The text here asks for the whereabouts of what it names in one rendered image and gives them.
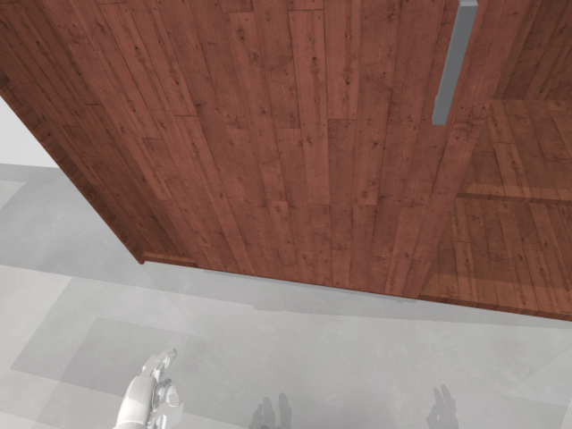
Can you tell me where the robot left hand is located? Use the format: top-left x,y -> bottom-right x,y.
116,349 -> 184,429

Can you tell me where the handle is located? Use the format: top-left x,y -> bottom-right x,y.
432,0 -> 478,125

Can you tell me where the wardrobe door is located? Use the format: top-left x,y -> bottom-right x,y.
40,0 -> 529,298
0,0 -> 193,258

